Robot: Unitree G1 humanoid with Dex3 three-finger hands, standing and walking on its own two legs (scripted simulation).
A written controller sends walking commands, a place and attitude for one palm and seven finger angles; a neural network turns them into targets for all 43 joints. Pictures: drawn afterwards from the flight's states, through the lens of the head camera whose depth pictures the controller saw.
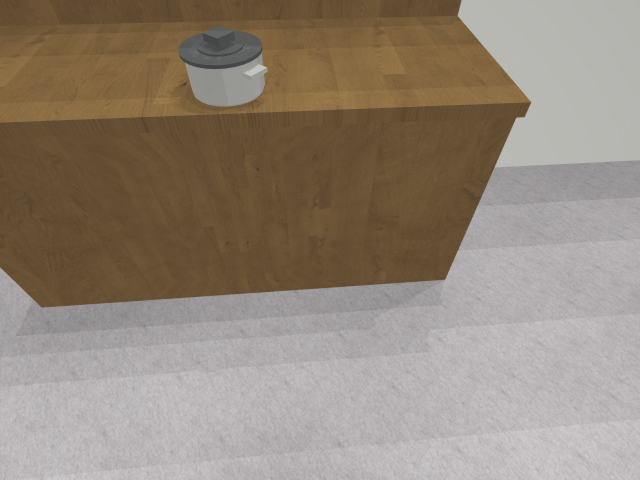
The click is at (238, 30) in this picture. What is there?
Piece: lid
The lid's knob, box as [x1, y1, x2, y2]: [202, 26, 234, 46]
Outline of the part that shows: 202,33 204,41 218,46 234,39 233,31 219,26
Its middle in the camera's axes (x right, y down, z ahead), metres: -0.23 -0.45 +0.86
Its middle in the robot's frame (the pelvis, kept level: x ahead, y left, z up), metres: +0.95 +0.28 +0.12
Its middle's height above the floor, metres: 0.90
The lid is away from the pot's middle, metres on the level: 0.00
